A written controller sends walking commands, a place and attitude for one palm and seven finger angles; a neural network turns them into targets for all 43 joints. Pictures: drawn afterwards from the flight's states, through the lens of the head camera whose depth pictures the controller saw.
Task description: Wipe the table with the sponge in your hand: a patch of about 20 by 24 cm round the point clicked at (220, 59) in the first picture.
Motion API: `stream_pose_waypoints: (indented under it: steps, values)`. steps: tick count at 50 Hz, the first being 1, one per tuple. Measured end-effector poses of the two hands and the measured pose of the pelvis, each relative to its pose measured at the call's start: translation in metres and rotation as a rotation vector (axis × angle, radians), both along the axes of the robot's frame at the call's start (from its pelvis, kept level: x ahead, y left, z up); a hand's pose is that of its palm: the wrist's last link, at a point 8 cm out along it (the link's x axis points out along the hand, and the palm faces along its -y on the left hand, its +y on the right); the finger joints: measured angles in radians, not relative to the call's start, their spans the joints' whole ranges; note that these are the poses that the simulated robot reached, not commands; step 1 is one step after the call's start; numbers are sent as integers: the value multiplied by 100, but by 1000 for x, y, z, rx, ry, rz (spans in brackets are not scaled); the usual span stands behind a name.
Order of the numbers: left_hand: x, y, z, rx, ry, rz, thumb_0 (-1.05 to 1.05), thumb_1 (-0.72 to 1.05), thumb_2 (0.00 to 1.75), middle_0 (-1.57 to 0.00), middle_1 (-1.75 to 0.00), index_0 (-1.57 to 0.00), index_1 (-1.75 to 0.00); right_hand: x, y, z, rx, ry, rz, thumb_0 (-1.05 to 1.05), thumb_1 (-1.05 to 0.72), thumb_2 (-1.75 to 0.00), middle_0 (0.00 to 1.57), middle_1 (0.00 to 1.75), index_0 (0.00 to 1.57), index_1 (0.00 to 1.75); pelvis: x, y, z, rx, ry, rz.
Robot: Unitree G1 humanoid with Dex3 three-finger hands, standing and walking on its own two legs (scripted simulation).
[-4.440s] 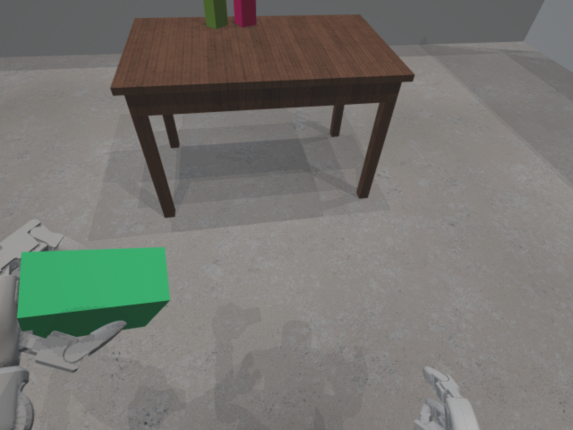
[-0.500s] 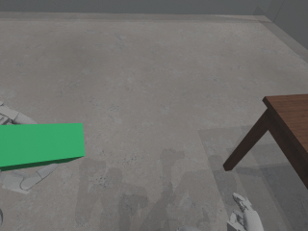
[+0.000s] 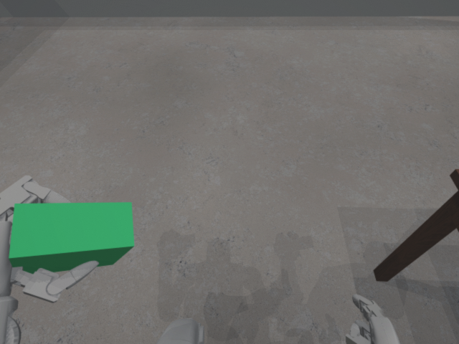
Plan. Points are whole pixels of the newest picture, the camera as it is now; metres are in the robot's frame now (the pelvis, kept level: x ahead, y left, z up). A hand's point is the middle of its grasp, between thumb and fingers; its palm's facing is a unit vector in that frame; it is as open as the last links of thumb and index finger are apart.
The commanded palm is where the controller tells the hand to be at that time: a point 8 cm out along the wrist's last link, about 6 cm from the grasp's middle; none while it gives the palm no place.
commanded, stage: walk to a spot facing it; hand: left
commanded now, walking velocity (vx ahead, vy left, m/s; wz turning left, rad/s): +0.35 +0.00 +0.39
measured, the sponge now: (90, 238) +0.23 +0.20 +0.14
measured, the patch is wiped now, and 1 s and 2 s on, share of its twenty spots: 0.00 0.00 0.00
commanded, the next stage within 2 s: turn to face it in 0.72 s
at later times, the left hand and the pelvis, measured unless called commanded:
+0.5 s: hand (42, 165) +0.31 +0.27 +0.19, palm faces +0.47 -0.75 -0.47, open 10.1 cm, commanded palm +0.26 +0.31 +0.18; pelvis +0.13 +0.02 +0.00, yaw +7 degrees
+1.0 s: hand (51, 137) +0.37 +0.29 +0.18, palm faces +0.59 -0.67 -0.45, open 10.1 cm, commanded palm +0.31 +0.32 +0.18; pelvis +0.23 +0.01 -0.02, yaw +15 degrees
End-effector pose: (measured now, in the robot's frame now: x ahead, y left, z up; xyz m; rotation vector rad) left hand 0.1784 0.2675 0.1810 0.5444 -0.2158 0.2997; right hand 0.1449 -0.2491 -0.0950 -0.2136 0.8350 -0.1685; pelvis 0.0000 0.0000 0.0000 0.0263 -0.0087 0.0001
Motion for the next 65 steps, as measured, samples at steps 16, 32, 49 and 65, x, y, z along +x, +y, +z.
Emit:
stream_pose_waypoints:
  steps: [16, 32, 49, 65]
  values:
    - [73, 54, -2, 15, -158, 87, 0, -50, 102, -73, -137, -74, -136, 117, 56, 4, -5, -75, 76, 1, -90, -90, 20, 30, 20, 30, 83, 27, -18, -9, -17, 85]
    - [105, 27, 11, 84, -100, 248, 0, -50, 102, -73, -137, -74, -136, 216, 76, -23, 134, -34, 259, 1, -90, -90, 21, 30, 21, 30, 174, -11, -17, -33, -6, 183]
    - [141, 47, 17, 83, -166, 219, 0, -50, 102, -73, -137, -74, -136, 316, 46, 22, -126, -91, 269, 1, -90, -90, 20, 30, 20, 30, 225, 9, -17, -27, 1, 264]
    - [199, 10, 10, 13, -68, 130, 0, -50, 103, -73, -137, -74, -136, 292, 95, 9, 195, -124, 302, 1, -90, -90, 21, 30, 21, 30, 232, -13, -6, -32, 0, 111]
